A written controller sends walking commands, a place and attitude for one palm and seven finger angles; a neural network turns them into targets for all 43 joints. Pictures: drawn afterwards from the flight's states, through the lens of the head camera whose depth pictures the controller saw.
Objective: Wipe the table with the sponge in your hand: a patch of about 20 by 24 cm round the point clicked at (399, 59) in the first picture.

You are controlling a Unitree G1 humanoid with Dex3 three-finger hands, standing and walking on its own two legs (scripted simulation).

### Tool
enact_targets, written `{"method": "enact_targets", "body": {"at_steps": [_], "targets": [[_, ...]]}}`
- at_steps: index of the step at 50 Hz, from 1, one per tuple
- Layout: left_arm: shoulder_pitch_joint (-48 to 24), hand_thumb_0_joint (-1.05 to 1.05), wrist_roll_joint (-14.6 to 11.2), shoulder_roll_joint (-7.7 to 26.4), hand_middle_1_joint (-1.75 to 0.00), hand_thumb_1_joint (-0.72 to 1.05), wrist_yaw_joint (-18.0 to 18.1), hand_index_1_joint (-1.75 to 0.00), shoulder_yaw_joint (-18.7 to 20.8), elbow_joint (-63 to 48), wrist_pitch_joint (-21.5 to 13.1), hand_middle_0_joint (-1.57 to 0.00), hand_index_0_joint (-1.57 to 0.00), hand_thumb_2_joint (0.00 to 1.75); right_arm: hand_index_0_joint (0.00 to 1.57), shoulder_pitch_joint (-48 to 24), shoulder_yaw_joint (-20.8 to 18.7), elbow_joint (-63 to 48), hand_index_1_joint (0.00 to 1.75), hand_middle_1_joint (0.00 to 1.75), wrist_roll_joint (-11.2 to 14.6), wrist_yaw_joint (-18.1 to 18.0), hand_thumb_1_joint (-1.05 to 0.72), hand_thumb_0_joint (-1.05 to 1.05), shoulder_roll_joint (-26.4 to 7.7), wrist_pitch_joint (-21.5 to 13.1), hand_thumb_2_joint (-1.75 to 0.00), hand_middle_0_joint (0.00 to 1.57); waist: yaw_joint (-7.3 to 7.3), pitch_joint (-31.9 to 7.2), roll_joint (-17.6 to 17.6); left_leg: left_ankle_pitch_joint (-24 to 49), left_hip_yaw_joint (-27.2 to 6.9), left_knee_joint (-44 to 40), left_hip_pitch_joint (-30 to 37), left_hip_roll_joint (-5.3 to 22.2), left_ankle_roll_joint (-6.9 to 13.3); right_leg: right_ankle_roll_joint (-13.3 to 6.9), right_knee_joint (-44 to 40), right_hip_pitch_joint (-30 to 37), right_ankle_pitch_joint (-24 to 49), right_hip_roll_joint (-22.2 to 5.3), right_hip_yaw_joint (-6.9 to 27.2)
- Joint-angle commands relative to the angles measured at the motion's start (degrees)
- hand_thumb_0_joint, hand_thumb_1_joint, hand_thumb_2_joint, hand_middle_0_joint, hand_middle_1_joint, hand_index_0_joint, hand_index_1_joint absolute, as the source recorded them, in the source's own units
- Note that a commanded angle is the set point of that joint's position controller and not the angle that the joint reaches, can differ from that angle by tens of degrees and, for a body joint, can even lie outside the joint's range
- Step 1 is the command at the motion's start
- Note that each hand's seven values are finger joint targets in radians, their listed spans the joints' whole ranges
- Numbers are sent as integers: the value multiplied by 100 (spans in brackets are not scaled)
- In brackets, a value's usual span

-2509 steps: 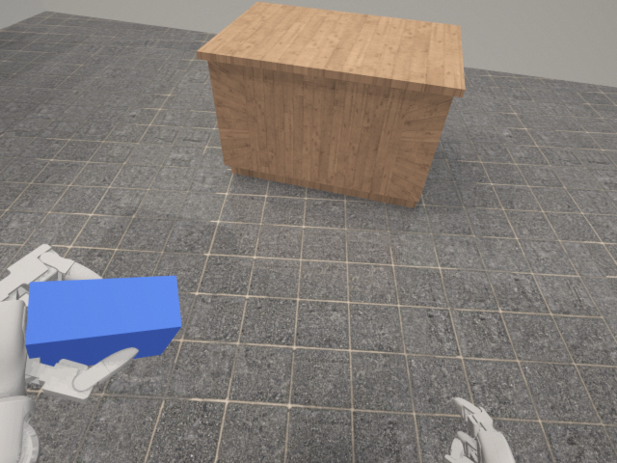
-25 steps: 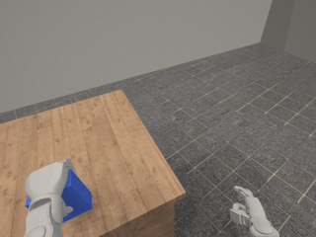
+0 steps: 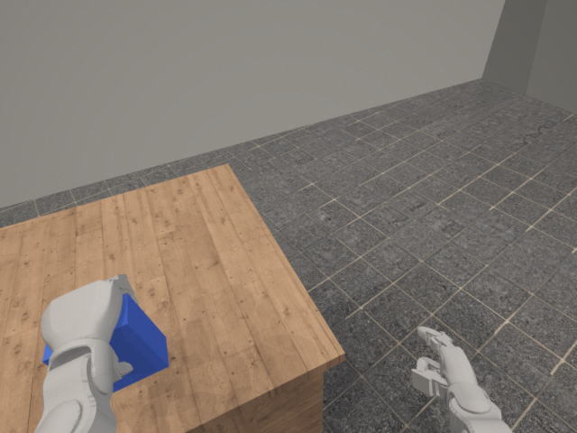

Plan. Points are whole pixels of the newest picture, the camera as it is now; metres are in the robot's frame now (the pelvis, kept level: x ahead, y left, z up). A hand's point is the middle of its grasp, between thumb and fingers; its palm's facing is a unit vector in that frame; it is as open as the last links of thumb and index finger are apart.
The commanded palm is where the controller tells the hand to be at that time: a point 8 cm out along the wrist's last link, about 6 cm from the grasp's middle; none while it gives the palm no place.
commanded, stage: bring the sponge back beside the body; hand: left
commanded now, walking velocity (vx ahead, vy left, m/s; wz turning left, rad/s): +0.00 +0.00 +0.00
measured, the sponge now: (119, 354) +0.19 +0.29 +0.02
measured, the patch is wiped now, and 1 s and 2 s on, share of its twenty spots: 0.90 0.90 0.90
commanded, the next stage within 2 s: step back with the hand held close in 1.64 s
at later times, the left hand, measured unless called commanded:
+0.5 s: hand (111, 328) +0.20 +0.28 +0.08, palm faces +0.08 -0.16 -0.98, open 9.7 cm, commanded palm +0.16 +0.28 +0.15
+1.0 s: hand (105, 326) +0.19 +0.27 +0.10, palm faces +0.10 -0.14 -0.98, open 9.7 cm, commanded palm +0.15 +0.27 +0.17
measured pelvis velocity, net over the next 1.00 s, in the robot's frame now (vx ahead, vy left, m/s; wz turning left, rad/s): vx -0.01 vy -0.01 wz -0.01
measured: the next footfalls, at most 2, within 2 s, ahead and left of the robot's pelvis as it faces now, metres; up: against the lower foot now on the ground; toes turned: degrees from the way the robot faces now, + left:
none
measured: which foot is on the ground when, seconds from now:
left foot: down 0.00-1.00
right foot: down 0.00-1.00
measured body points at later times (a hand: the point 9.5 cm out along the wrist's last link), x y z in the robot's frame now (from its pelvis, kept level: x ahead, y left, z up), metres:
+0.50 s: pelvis +0.00 +0.00 +0.00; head -0.04 -0.04 +0.45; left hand +0.19 +0.28 +0.13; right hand +0.26 -0.19 -0.06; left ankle +0.00 +0.09 -0.74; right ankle -0.01 -0.08 -0.74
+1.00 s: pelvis -0.01 -0.01 +0.00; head -0.05 -0.05 +0.45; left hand +0.18 +0.28 +0.15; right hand +0.26 -0.20 -0.06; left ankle +0.00 +0.09 -0.74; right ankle -0.01 -0.08 -0.74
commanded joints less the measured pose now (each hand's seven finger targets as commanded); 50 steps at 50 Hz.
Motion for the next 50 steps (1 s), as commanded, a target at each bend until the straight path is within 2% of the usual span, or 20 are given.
{"method": "enact_targets", "body": {"at_steps": [1,4,6,8,11,14,22,24,26,30,31,33,35,36,37,39,41,43,46,50], "targets": [[-1505,0,226,1072,-160,10,172,-160,641,-1253,-59,-120,-120,130,20,-1519,-224,-1113,30,30,-36,-20,-90,0,-636,-306,-90,20,-86,-771,-30,1166,-353,-347,41,77,77,-198,-384,85,888,-185,605],[-1379,0,264,1129,-160,10,194,-160,743,-1160,-139,-120,-120,130,20,-1452,-222,-1093,30,30,-44,-26,-90,0,-615,-325,-90,20,-45,-883,-162,1285,-322,-282,62,72,83,-176,-344,141,1058,-206,540],[-1523,0,284,1211,-160,10,211,-160,787,-1397,-169,-120,-120,130,20,-1470,-227,-1115,30,30,-66,-14,-90,0,-629,-324,-90,20,-43,-911,-8,1314,-373,-335,52,84,67,-212,-330,201,1053,-180,621],[-1314,0,277,1094,-160,10,263,-160,735,-1371,-175,-120,-120,130,20,-1443,-239,-1121,30,30,-52,12,-90,0,-602,-350,-90,20,-21,-902,-5,1392,-359,-311,68,100,66,-204,-281,183,1118,-184,513],[-1073,0,216,1139,-160,10,299,-160,842,-1527,-101,-120,-120,130,20,-1516,-252,-1160,30,30,-45,56,-90,0,-603,-345,-90,20,47,-938,-100,1487,-390,-312,36,95,54,-219,-256,302,1284,-179,604],[-961,0,169,1091,-160,10,303,-160,818,-1534,-5,-120,-120,130,20,-1540,-255,-1131,30,30,-15,70,-90,0,-614,-326,-90,20,32,-875,-223,1509,-350,-273,46,101,50,-186,-247,233,1352,-201,539],[-1127,0,134,1147,-160,10,198,-160,755,-1870,76,-120,-120,130,20,-1584,-235,-1177,30,30,-21,28,-90,0,-604,-309,-90,20,-7,-835,-42,1438,-381,-305,122,114,81,-189,-271,217,1184,-197,563],[-1066,0,143,1192,-160,10,180,-160,823,-1743,75,-120,-120,130,20,-1580,-226,-1149,30,30,-21,18,-90,0,-610,-295,-90,20,-11,-761,-266,1428,-371,-277,86,100,75,-180,-309,179,1209,-202,584],[-1091,0,116,1210,-160,10,152,-160,827,-2008,68,-120,-120,130,20,-1623,-231,-1200,30,30,-33,25,-90,0,-614,-275,-90,20,-5,-810,-42,1453,-382,-294,124,97,71,-205,-311,242,1248,-192,671],[-907,0,79,1286,-160,10,148,-160,941,-1870,85,-120,-120,130,20,-1617,-217,-1171,30,30,-22,31,-90,0,-606,-257,-90,20,-2,-751,-257,1459,-329,-231,84,81,66,-166,-315,229,1396,-224,660],[-951,0,60,1383,-160,10,132,-160,1011,-1948,111,-120,-120,130,20,-1645,-210,-1180,30,30,-37,23,-90,0,-620,-248,-90,20,4,-764,-112,1386,-350,-276,78,71,65,-185,-349,270,1286,-210,765],[-1049,0,77,1307,-160,10,108,-160,930,-1786,135,-120,-120,130,20,-1652,-197,-1153,30,30,-15,6,-90,0,-616,-241,-90,20,-35,-605,-241,1268,-346,-282,53,84,61,-164,-395,111,1052,-213,682],[-1118,0,81,1313,-160,10,86,-160,891,-1824,139,-120,-120,130,20,-1679,-193,-1164,30,30,-14,-11,-90,0,-612,-248,-90,20,-31,-680,-142,1261,-330,-261,87,68,72,-158,-407,130,1057,-232,704],[-1276,0,71,1324,-160,10,52,-160,848,-2005,139,-120,-120,130,20,-1704,-188,-1198,30,30,-22,-19,-90,0,-616,-252,-90,20,-50,-627,59,1181,-377,-332,111,74,68,-183,-456,93,860,-209,755],[-1274,0,75,1221,-160,10,44,-160,759,-1906,125,-120,-120,130,20,-1657,-192,-1189,30,30,-17,-32,-90,0,-594,-268,-90,20,-79,-590,-30,1146,-354,-312,107,76,80,-166,-444,56,774,-211,683],[-1285,0,85,1308,-160,10,28,-160,837,-1832,108,-120,-120,130,20,-1654,-186,-1167,30,30,-17,-46,-90,0,-605,-291,-90,20,-65,-620,-132,1125,-357,-312,84,72,76,-157,-465,77,759,-220,686],[-1355,0,108,1419,-160,10,0,-160,908,-2028,82,-120,-120,130,20,-1683,-187,-1206,30,30,-49,-58,-90,0,-614,-306,-90,20,-22,-712,6,1117,-379,-345,125,61,87,-175,-479,158,739,-209,745],[-1199,0,104,1425,-160,10,-2,-160,960,-1864,58,-120,-120,130,20,-1653,-188,-1182,30,30,-37,-63,-90,0,-607,-322,-90,20,-15,-656,-176,1114,-356,-296,95,60,83,-153,-489,117,706,-226,724],[-1131,0,71,1548,-160,10,3,-160,1107,-2030,52,-120,-120,130,20,-1664,-196,-1209,30,30,-51,-35,-90,0,-620,-320,-90,20,32,-767,-77,1155,-358,-301,61,42,68,-173,-451,255,851,-224,830],[-970,0,-13,1437,-160,10,7,-160,1079,-1988,89,-120,-120,130,20,-1678,-194,-1193,30,30,-28,-15,-90,0,-603,-329,-90,20,28,-710,-181,1182,-317,-254,29,47,64,-140,-431,205,959,-254,760]]}}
